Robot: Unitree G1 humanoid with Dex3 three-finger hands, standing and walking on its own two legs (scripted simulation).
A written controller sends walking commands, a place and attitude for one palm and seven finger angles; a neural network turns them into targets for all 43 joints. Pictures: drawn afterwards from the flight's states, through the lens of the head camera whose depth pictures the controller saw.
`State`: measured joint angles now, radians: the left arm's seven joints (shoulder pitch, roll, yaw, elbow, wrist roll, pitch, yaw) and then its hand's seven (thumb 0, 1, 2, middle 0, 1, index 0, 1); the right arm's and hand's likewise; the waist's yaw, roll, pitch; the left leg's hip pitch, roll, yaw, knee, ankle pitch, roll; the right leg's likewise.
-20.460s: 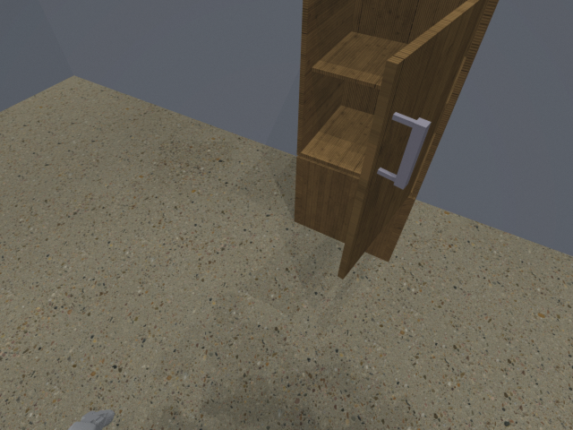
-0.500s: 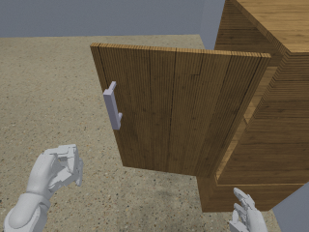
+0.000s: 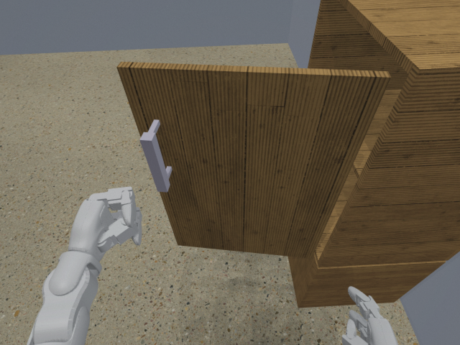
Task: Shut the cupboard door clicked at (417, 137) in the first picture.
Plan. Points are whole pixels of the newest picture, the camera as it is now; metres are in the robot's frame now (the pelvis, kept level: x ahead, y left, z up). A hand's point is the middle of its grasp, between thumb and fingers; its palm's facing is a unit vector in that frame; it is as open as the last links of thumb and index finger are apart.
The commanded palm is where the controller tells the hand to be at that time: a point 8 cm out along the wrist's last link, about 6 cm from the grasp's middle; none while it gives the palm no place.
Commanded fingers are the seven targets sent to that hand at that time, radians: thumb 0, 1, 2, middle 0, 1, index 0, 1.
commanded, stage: bring the fist close to the handle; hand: left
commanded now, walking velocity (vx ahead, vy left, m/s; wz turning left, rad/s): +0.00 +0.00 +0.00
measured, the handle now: (159, 157) +0.43 +0.16 +0.10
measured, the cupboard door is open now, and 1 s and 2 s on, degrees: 81 81 66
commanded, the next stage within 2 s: push the door shut along its arc in 0.90 s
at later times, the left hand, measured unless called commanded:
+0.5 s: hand (165, 198) +0.33 +0.13 +0.10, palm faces -0.06 -1.00 -0.05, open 3.1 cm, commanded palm +0.31 +0.18 +0.10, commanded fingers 0.00 0.90 0.90 -1.30 -1.50 -1.30 -1.50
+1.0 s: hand (160, 196) +0.34 +0.14 +0.10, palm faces -0.04 -1.00 -0.05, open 3.1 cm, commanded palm +0.31 +0.19 +0.10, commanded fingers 0.00 0.90 0.90 -1.30 -1.50 -1.30 -1.50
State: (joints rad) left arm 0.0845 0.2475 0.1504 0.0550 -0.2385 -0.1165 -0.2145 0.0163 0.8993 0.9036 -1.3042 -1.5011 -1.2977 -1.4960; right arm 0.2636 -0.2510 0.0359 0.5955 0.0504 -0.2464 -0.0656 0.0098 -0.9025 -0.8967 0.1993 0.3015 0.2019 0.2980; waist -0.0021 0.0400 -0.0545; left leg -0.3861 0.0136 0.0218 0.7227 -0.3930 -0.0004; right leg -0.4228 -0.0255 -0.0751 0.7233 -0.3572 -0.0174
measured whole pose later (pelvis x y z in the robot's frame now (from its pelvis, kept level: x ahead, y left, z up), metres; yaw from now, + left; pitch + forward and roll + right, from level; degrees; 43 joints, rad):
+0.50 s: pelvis +0.01 +0.00 +0.00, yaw +0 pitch +4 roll +0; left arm -0.12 0.19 0.07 0.21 -0.18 -0.12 -0.11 0.02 0.90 0.90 -1.30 -1.50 -1.30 -1.50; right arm 0.24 -0.24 0.03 0.60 0.04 -0.17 -0.04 0.01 -0.90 -0.90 0.20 0.30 0.20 0.30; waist -0.01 0.04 -0.05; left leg -0.38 0.01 0.03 0.71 -0.39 0.00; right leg -0.43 -0.03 -0.07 0.72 -0.36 -0.02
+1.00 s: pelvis +0.00 -0.01 +0.00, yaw -1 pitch +4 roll +1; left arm -0.16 0.21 0.12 0.30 -0.20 -0.16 -0.14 0.02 0.90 0.90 -1.30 -1.50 -1.30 -1.50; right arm 0.24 -0.25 0.02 0.61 0.05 -0.13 -0.05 0.01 -0.90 -0.90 0.20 0.30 0.20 0.30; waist -0.01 0.03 -0.05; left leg -0.37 0.02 0.03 0.68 -0.37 -0.01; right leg -0.42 -0.02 -0.06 0.70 -0.34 -0.03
